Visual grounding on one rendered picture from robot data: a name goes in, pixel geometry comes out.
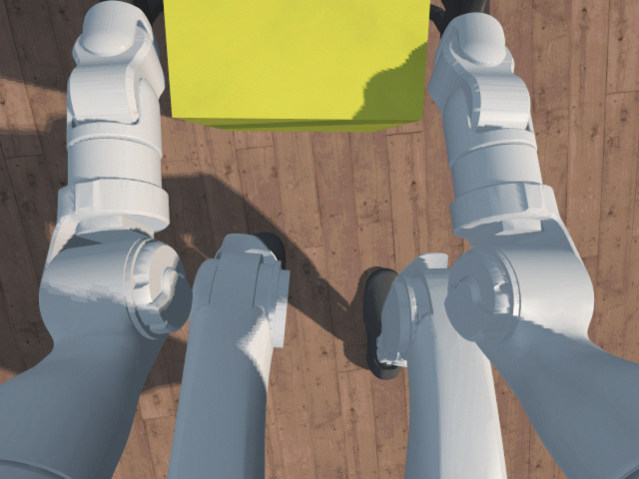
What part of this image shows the carton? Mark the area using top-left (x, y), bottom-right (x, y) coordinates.
top-left (163, 0), bottom-right (430, 133)

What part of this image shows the right robot shin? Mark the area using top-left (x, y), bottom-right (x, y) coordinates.
top-left (376, 252), bottom-right (448, 367)

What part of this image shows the robot right hand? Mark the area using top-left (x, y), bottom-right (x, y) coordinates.
top-left (429, 0), bottom-right (490, 39)

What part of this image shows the robot left forearm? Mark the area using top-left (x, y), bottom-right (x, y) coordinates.
top-left (39, 0), bottom-right (170, 328)

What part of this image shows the robot right forearm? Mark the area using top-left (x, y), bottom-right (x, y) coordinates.
top-left (428, 12), bottom-right (594, 294)

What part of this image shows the robot left upper arm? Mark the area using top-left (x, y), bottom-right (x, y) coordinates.
top-left (0, 238), bottom-right (193, 479)

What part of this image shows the robot right upper arm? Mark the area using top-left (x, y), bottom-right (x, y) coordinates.
top-left (444, 243), bottom-right (639, 479)

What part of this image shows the robot left foot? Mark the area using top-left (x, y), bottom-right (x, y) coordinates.
top-left (255, 233), bottom-right (286, 270)

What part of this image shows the robot left hand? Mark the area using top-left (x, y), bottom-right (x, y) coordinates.
top-left (100, 0), bottom-right (164, 29)

